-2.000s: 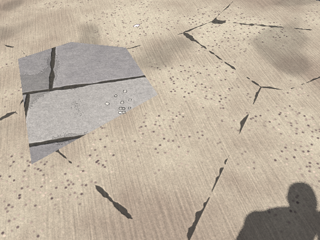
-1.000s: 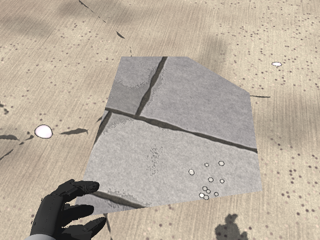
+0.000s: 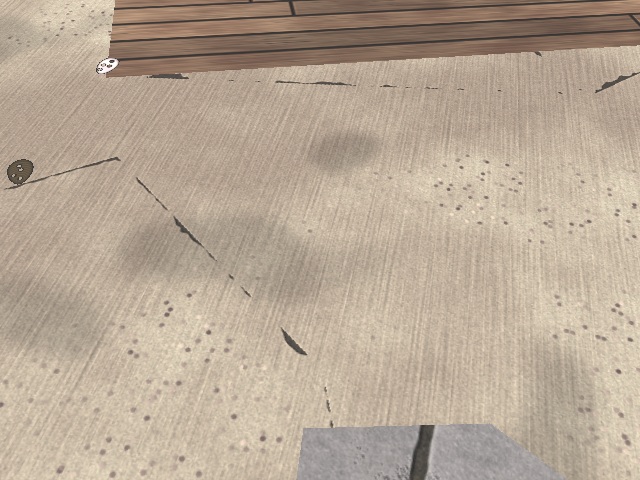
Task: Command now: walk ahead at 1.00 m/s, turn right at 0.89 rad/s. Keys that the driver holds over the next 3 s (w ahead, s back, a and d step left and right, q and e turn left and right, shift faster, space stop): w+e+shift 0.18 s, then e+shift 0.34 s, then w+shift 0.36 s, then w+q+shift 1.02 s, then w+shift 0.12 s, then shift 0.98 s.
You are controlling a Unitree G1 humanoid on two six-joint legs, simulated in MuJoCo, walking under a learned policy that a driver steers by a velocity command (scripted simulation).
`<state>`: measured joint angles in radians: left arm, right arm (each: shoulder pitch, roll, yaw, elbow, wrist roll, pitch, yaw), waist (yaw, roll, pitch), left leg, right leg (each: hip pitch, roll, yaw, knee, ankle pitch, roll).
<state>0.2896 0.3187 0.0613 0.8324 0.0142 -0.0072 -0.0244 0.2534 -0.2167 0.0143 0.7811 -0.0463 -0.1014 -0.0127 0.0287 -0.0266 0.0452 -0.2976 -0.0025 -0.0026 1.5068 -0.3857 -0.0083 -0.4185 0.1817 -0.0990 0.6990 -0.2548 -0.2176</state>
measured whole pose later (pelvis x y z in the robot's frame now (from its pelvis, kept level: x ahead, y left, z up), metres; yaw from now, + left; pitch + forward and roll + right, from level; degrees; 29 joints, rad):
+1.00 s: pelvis +0.63 -0.11 +0.04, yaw -38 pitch +1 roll -1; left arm 0.40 0.28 0.04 0.76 0.03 -0.05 -0.02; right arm 0.27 -0.29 -0.04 0.76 -0.02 -0.02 0.06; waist 0.01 0.04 -0.01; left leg -0.62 0.10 -0.03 1.08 -0.21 0.01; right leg -0.05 0.05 -0.06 0.32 -0.28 -0.05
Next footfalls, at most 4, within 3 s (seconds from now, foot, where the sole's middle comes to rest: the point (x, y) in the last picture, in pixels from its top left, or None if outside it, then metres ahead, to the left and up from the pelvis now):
0.30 left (252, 463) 0.52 0.16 -0.74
0.78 right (406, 455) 0.55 -0.15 -0.74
1.24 left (428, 272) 1.03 -0.24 -0.74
1.68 right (517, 181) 1.38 -0.54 -0.74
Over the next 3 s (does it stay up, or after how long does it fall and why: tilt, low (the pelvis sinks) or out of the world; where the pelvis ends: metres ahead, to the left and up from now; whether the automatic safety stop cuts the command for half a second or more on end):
stays up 1.88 -0.32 0.03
